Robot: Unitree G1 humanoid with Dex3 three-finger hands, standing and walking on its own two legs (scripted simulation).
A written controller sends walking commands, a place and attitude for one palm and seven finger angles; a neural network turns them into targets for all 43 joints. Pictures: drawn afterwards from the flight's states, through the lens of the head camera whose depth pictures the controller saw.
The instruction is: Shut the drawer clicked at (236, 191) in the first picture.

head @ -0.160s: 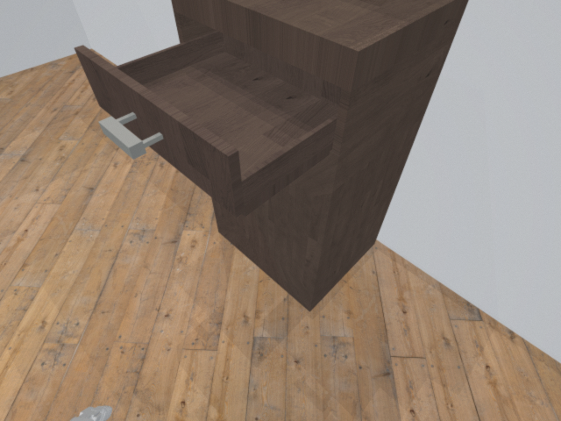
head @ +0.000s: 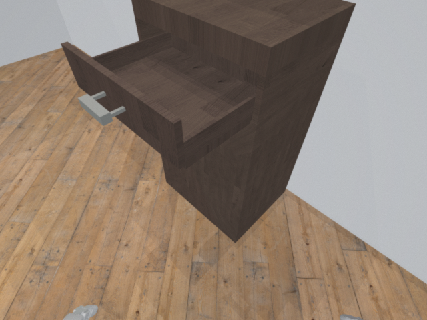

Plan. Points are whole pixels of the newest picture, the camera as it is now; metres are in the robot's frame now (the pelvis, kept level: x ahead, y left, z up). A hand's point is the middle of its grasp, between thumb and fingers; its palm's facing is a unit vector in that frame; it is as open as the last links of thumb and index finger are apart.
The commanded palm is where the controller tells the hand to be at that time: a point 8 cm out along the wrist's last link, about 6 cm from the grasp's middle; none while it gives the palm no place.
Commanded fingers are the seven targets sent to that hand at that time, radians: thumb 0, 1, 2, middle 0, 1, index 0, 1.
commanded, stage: stand and wait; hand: left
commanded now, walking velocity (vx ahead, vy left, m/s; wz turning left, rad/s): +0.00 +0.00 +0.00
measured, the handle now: (103, 105) +0.58 +0.32 +0.08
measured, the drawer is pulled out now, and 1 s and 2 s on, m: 0.27 0.27 0.27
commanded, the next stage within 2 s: look at it before walking up in 0.68 s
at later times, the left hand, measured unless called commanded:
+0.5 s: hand out of the picture +0.04 +0.23 -0.15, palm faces -0.01 -0.95 -0.32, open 7.4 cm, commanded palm none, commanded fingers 0.00 0.90 0.90 -0.20 -0.30 -0.20 -0.30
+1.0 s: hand out of the picture +0.04 +0.21 -0.16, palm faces -0.01 -0.95 -0.30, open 7.4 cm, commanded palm none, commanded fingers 0.00 0.90 0.90 -0.20 -0.30 -0.20 -0.30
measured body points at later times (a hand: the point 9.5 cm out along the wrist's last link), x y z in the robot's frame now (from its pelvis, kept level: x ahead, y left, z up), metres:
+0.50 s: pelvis -0.01 -0.01 +0.01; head -0.01 -0.01 +0.46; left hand +0.05 +0.28 -0.13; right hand +0.05 -0.30 -0.13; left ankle -0.04 +0.11 -0.74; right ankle -0.03 -0.13 -0.74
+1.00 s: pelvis -0.03 -0.02 +0.01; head -0.02 -0.02 +0.46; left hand +0.04 +0.26 -0.13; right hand +0.03 -0.30 -0.14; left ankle -0.04 +0.11 -0.74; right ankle -0.03 -0.13 -0.74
